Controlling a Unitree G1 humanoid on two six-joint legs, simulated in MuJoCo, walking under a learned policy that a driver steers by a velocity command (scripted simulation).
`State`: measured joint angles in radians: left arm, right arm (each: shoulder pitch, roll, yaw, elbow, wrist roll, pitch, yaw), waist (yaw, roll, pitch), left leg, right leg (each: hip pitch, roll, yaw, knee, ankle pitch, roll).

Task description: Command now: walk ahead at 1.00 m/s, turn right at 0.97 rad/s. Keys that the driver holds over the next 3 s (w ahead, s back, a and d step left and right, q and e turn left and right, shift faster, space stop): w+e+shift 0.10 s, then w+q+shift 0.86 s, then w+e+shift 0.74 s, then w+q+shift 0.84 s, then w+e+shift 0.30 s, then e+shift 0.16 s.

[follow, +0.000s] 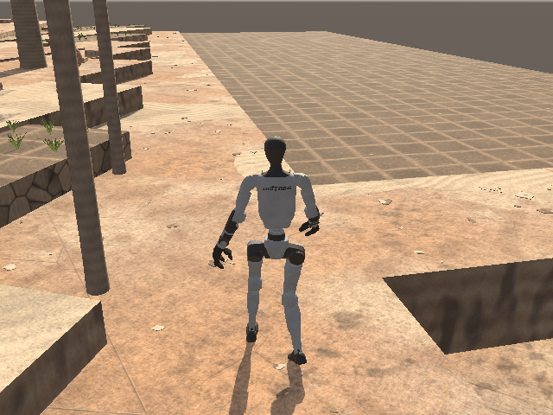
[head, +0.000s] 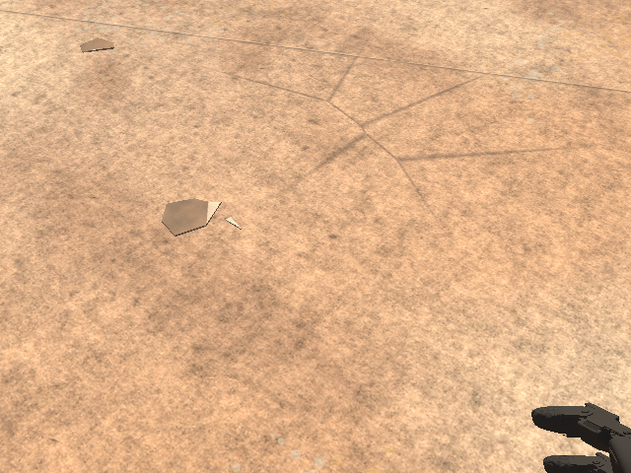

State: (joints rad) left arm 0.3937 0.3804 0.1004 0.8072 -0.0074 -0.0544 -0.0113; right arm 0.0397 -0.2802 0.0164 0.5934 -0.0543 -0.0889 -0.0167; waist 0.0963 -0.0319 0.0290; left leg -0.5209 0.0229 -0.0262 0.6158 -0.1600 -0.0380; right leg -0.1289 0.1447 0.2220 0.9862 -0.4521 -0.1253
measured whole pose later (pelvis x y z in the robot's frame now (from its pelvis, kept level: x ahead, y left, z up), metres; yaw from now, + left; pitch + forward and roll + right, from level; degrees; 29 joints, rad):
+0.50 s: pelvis +0.44 -0.03 +0.02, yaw -3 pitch +2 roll +0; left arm 0.17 0.26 0.01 0.72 0.06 -0.07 -0.01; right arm 0.43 -0.27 -0.03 0.87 0.00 -0.06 0.02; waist -0.06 0.01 0.02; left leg -0.35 0.05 -0.03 1.24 -0.29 0.09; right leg -0.35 -0.01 -0.09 0.59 -0.26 -0.04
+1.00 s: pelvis +0.90 +0.05 +0.01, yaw +24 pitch -1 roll +1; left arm 0.10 0.21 -0.03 0.64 0.07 -0.08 0.00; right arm 0.40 -0.32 -0.07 0.84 -0.01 -0.02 0.01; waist -0.04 0.00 0.05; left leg -0.23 -0.23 -0.01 0.50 -0.26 0.19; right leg -0.59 -0.12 0.10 1.26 -0.34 0.04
